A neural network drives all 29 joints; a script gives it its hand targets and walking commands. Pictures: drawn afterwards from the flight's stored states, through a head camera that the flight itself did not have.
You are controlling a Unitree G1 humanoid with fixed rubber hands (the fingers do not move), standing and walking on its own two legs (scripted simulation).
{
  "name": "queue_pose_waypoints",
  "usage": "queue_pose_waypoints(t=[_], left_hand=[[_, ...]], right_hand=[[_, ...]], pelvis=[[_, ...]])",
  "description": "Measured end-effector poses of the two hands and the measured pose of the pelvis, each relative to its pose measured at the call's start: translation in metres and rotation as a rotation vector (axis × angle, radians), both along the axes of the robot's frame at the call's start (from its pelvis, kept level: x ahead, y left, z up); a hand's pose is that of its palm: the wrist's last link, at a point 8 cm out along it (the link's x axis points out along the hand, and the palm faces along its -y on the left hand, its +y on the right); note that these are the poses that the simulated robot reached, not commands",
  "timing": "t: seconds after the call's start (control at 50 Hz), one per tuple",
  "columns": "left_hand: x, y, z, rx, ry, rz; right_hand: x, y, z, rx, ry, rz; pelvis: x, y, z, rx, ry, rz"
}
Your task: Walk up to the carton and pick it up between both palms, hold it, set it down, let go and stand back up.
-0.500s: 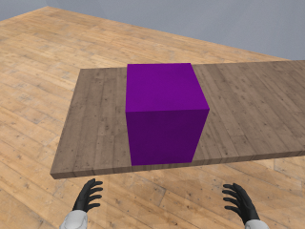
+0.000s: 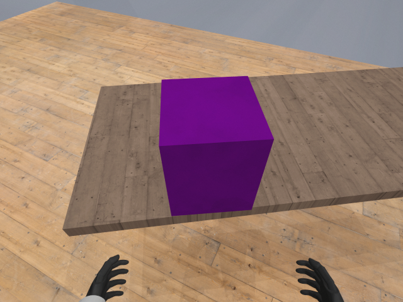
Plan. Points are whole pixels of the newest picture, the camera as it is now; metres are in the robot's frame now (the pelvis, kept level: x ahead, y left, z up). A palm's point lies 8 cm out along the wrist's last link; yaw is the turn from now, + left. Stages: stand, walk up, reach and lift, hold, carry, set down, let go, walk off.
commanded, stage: set down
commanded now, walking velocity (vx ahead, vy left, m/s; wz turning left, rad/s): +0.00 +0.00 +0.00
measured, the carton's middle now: (208, 147) +0.45 +0.02 +0.05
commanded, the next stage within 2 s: let go in 0.16 s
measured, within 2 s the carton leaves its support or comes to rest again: neither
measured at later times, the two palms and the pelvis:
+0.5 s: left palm (99, 300) +0.15 +0.23 -0.08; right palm out of the picture +0.16 -0.23 -0.08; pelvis +0.00 +0.00 +0.00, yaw +0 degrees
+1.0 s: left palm out of the picture +0.12 +0.26 -0.11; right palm out of the picture +0.06 -0.26 -0.12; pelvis -0.01 +0.02 -0.02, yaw -4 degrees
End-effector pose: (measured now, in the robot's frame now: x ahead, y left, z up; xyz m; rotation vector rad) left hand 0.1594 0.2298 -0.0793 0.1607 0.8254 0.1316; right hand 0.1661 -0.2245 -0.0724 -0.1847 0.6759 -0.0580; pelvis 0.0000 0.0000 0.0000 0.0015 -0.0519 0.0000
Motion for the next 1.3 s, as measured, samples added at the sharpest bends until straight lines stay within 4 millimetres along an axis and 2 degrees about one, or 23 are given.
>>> queue_pose_waypoints(t=[0.26, 0.74, 0.82, 0.94, 1.08, 1.16, 1.3], left_hand=[[0.000, -0.007, -0.003, -0.005, 0.013, -0.023], [-0.009, -0.001, -0.007, -0.003, 0.036, -0.031], [-0.015, 0.009, -0.014, 0.034, 0.019, -0.074], [-0.034, 0.025, -0.030, 0.053, 0.080, -0.078], [-0.039, 0.021, -0.039, 0.034, 0.112, -0.104], [-0.042, 0.018, -0.039, 0.029, 0.121, -0.119], [-0.057, 0.019, -0.040, 0.049, 0.160, -0.118]], right_hand=[[-0.003, -0.008, -0.001, -0.020, 0.005, -0.004], [-0.007, -0.007, -0.005, -0.026, 0.024, -0.019], [-0.026, -0.017, -0.020, -0.067, 0.160, -0.063], [-0.081, -0.031, -0.040, -0.085, 0.325, -0.157], [-0.129, -0.023, -0.050, -0.072, 0.412, -0.222], [-0.142, -0.015, -0.054, -0.052, 0.434, -0.224], [-0.147, -0.014, -0.058, -0.034, 0.425, -0.235]], pelvis=[[-0.003, -0.002, -0.001, 0.003, -0.002, 0.001], [-0.005, 0.006, -0.003, 0.002, -0.002, -0.003], [-0.007, 0.007, -0.008, -0.003, 0.033, -0.031], [-0.009, 0.011, -0.014, -0.004, 0.057, -0.057], [-0.013, 0.020, -0.016, 0.007, 0.064, -0.080], [-0.016, 0.021, -0.015, 0.014, 0.066, -0.090], [-0.020, 0.021, -0.015, 0.020, 0.066, -0.104]])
